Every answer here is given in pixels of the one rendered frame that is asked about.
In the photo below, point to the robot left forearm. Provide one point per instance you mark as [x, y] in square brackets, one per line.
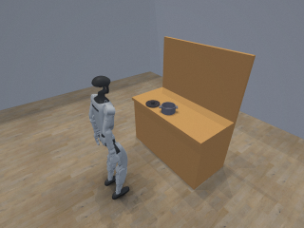
[95, 128]

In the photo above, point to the table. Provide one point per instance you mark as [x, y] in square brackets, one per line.
[207, 84]

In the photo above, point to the right robot hand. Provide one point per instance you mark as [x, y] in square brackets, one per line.
[115, 159]

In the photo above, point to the robot right upper arm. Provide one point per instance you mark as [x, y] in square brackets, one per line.
[109, 112]

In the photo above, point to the pot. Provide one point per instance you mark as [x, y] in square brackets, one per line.
[168, 108]

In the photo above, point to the robot right foot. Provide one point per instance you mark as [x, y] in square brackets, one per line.
[123, 191]

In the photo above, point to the robot left foot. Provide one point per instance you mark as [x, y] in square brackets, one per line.
[107, 182]

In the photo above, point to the robot left upper arm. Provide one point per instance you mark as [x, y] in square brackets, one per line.
[91, 112]

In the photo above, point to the left robot hand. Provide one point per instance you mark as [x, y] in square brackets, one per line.
[96, 136]

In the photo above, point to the robot foot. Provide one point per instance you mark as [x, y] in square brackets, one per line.
[107, 182]
[123, 191]

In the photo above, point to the robot right forearm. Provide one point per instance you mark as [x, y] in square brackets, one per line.
[109, 143]

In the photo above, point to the lid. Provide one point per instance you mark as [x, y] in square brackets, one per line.
[149, 104]

